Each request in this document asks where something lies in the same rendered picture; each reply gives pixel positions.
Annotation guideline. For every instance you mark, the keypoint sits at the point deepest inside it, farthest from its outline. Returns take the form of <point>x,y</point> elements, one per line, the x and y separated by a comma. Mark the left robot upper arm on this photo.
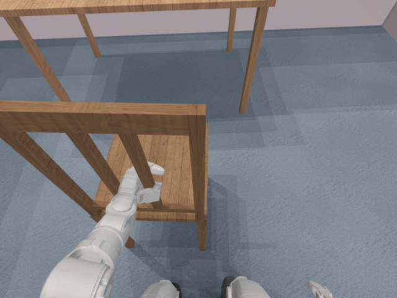
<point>76,278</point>

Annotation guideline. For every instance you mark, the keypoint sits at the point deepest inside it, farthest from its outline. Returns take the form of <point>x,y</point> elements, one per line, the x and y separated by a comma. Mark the right robot thigh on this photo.
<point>244,288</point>

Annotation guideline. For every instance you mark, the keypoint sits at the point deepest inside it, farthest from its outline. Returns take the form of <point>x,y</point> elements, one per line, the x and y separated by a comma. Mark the left robot thigh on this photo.
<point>160,290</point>

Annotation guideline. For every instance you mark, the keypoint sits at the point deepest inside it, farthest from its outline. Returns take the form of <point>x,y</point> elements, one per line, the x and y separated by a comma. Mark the robot left hand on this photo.
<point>132,184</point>

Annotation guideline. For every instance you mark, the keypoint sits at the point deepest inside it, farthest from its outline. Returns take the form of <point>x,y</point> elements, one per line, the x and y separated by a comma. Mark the robot right hand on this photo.
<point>318,290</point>

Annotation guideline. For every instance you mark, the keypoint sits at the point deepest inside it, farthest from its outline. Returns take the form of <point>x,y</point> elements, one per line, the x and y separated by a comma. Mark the chair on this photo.
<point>173,136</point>

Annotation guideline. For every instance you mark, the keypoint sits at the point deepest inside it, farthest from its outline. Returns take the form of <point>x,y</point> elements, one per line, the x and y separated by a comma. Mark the table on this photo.
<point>10,10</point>

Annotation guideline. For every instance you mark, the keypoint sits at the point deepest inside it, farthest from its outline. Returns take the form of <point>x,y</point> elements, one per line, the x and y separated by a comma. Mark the robot thigh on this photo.
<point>160,290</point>
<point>244,288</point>

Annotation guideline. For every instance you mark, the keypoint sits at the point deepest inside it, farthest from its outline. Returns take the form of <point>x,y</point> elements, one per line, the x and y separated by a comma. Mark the left robot forearm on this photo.
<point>107,239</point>

